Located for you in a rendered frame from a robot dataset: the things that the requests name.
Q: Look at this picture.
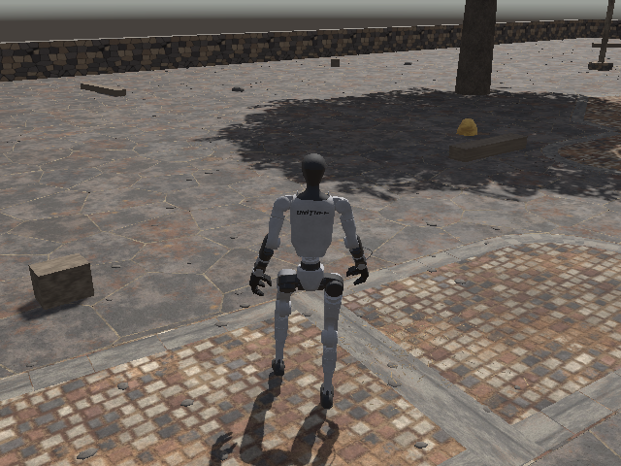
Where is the left robot forearm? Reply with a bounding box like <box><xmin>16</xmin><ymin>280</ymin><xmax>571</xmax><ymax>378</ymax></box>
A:
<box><xmin>252</xmin><ymin>234</ymin><xmax>274</xmax><ymax>277</ymax></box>

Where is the right robot hand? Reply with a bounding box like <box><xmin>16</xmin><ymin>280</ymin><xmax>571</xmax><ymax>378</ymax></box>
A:
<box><xmin>346</xmin><ymin>266</ymin><xmax>369</xmax><ymax>285</ymax></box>

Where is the left robot upper arm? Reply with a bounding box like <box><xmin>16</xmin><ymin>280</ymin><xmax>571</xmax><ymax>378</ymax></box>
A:
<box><xmin>265</xmin><ymin>195</ymin><xmax>293</xmax><ymax>250</ymax></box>

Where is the right robot forearm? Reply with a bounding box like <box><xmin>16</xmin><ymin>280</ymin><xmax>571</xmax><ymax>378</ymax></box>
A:
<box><xmin>349</xmin><ymin>234</ymin><xmax>367</xmax><ymax>270</ymax></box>

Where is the left robot thigh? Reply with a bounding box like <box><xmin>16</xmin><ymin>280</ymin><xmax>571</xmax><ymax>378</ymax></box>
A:
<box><xmin>277</xmin><ymin>269</ymin><xmax>298</xmax><ymax>317</ymax></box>

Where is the right robot shin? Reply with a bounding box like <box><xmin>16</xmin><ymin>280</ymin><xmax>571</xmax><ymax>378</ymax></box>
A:
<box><xmin>322</xmin><ymin>330</ymin><xmax>338</xmax><ymax>395</ymax></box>

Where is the right robot upper arm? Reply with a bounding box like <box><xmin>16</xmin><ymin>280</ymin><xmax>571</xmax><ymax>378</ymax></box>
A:
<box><xmin>333</xmin><ymin>196</ymin><xmax>359</xmax><ymax>250</ymax></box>

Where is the left robot hand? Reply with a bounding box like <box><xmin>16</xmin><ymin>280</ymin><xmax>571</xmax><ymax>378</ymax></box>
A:
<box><xmin>249</xmin><ymin>273</ymin><xmax>272</xmax><ymax>296</ymax></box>

